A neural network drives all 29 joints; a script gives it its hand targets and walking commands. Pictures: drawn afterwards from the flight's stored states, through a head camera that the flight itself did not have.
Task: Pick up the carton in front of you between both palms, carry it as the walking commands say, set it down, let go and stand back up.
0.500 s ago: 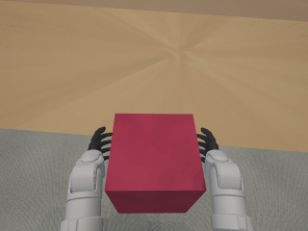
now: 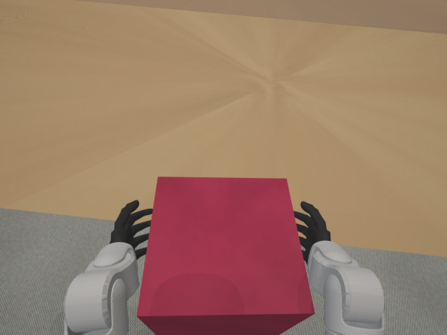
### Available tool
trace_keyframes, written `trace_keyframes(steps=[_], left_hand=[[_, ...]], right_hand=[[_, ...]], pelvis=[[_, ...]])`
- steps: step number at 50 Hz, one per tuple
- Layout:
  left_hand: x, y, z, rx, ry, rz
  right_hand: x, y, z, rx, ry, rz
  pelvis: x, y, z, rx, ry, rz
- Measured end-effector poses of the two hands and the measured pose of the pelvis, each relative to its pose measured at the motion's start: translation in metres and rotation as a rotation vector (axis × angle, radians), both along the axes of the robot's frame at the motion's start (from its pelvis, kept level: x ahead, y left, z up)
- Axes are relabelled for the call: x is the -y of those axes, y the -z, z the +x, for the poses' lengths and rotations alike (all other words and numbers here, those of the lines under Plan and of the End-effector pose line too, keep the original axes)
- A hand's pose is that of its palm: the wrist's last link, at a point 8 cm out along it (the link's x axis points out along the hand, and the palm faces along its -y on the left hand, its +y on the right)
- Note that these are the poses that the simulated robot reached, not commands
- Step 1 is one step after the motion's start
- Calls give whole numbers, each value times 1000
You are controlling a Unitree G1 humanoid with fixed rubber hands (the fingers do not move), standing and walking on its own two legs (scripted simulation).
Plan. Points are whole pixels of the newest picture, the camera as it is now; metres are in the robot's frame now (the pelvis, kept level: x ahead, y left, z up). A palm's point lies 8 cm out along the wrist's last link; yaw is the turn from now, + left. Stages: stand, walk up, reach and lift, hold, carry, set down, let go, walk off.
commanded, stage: carry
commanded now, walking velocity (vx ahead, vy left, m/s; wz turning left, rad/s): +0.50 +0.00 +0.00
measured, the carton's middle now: (220, 265) +0.24 +0.01 +0.03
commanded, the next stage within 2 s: none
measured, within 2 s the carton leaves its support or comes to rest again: neither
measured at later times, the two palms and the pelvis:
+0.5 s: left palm (174, 135) +0.54 +0.13 +0.08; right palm (294, 138) +0.57 -0.16 +0.07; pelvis +0.32 -0.03 +0.00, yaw +3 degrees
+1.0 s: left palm (179, 53) +0.94 +0.17 +0.12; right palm (269, 58) +0.93 -0.13 +0.12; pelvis +0.65 +0.02 -0.01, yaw +0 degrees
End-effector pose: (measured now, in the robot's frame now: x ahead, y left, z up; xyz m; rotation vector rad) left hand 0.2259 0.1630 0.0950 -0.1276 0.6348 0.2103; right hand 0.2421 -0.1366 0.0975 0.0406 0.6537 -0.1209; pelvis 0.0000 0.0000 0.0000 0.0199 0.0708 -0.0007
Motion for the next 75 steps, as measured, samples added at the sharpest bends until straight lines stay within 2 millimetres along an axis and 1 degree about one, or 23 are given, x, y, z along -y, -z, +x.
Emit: trace_keyframes(steps=[2, 5, 8, 11, 14, 16, 18, 21, 23, 25, 28, 31, 35, 39, 43, 47, 51, 56, 61, 65, 70, 72, 75], left_hand=[[-2, 0, 27, -13, 20, 2], [4, -7, 66, -42, 75, 10], [12, -15, 105, -41, 125, 20], [17, -20, 143, -14, 145, 15], [19, -20, 181, 14, 130, 11], [21, -17, 207, 22, 110, 14], [24, -10, 234, 20, 84, 28], [28, 6, 277, 9, 45, 43], [29, 16, 300, -32, 21, 51], [29, 19, 318, -80, -6, 43], [28, 15, 343, -116, -42, 36], [28, 4, 376, -106, -54, 41], [29, -13, 432, -56, -34, 47], [26, -24, 496, 10, 0, 49], [13, -27, 569, 71, 20, 34], [-4, -21, 655, 131, 46, 13], [-8, -27, 732, 88, 98, 19], [-7, -42, 815, 71, 80, -36], [-10, -55, 893, 87, 44, -35], [-10, -60, 961, 106, 19, -15], [-5, -54, 1044, 110, -21, 21], [-5, -46, 1067, 72, -46, 23], [-9, -36, 1093, 19, -89, 1]], right_hand=[[-1, 4, 19, -14, 24, 6], [4, 2, 40, -42, 82, 20], [12, -7, 65, -43, 132, 20], [16, -17, 100, -17, 141, 17], [19, -21, 144, 11, 124, 7], [21, -18, 177, 19, 104, 8], [23, -9, 211, 18, 80, 11], [28, 12, 266, 8, 39, 24], [29, 23, 297, -33, 11, 28], [28, 26, 323, -80, -17, 20], [26, 22, 357, -115, -50, 15], [26, 14, 392, -104, -61, 19], [28, -1, 441, -54, -39, 25], [25, -14, 496, 11, -5, 26], [13, -22, 564, 72, 16, 11], [-3, -25, 643, 130, 43, 2], [-7, -29, 707, 87, 78, -9], [-6, -43, 784, 70, 110, 8], [-9, -57, 873, 86, 88, 25], [-8, -61, 949, 103, 60, 36], [-4, -43, 1045, 107, 13, 67], [-5, -32, 1075, 69, -6, 79], [-9, -23, 1109, 14, -4, 111]], pelvis=[[-7, -1, 21, -3, 18, -4], [-14, -10, 53, -15, 27, -20], [-16, -20, 88, -22, 23, -36], [-14, -24, 125, -22, 17, -48], [-7, -21, 166, -15, 12, -48], [-1, -16, 196, -9, 9, -44], [6, -8, 228, 0, -1, -43], [19, 10, 278, 21, -27, -48], [26, 10, 303, 22, -40, -52], [32, 3, 324, 18, -57, -40], [37, -11, 357, 11, -70, -25], [38, -21, 392, 3, -65, -7], [34, -28, 445, -1, -59, 4], [24, -24, 502, 3, -52, -1], [9, -11, 563, 13, -38, -16], [-9, 11, 621, 32, -13, -7], [-21, 2, 659, 17, -6, -23], [-28, -14, 712, -5, -14, -35], [-25, -20, 775, -17, -23, -38], [-16, -15, 834, -25, -36, -29], [0, 1, 914, -18, -50, -43], [5, -3, 937, -22, -43, -37], [11, -17, 971, -35, -40, -20]])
